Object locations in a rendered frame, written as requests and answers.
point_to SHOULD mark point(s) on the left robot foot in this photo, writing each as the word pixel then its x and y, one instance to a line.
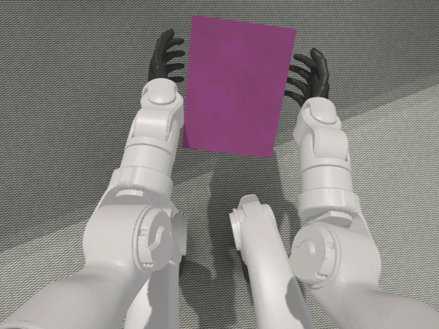
pixel 181 267

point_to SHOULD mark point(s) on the robot left hand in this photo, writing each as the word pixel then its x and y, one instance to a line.
pixel 158 64

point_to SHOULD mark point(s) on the robot right upper arm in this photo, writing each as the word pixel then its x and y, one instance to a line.
pixel 340 268

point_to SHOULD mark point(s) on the robot right forearm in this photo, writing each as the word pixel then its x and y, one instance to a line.
pixel 325 168

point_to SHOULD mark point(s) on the robot left upper arm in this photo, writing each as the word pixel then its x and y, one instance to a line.
pixel 123 246

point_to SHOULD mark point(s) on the carton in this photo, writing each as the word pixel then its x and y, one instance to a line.
pixel 236 81

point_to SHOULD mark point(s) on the robot left forearm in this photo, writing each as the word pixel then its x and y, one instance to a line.
pixel 150 151

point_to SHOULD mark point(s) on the robot right thigh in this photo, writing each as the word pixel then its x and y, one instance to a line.
pixel 278 301

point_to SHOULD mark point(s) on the robot right hand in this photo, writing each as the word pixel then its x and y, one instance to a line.
pixel 317 79

